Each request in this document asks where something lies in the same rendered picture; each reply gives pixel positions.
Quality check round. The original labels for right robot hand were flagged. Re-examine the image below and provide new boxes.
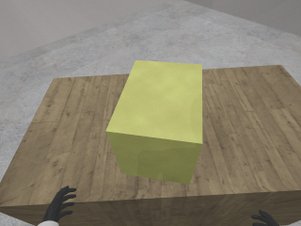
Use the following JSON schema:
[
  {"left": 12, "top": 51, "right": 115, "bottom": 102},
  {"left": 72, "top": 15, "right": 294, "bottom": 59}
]
[{"left": 251, "top": 210, "right": 279, "bottom": 226}]

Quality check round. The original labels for carton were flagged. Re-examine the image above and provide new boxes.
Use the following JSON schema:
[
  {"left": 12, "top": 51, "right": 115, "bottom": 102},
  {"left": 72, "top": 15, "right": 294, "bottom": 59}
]
[{"left": 105, "top": 60, "right": 203, "bottom": 185}]

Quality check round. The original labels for pedestal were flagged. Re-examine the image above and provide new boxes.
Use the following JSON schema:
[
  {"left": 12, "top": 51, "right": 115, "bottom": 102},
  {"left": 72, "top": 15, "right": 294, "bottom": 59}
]
[{"left": 0, "top": 64, "right": 301, "bottom": 226}]

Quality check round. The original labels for left robot hand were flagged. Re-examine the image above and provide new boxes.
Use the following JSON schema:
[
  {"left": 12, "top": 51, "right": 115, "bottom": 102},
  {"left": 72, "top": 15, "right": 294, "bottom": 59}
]
[{"left": 42, "top": 186, "right": 77, "bottom": 222}]

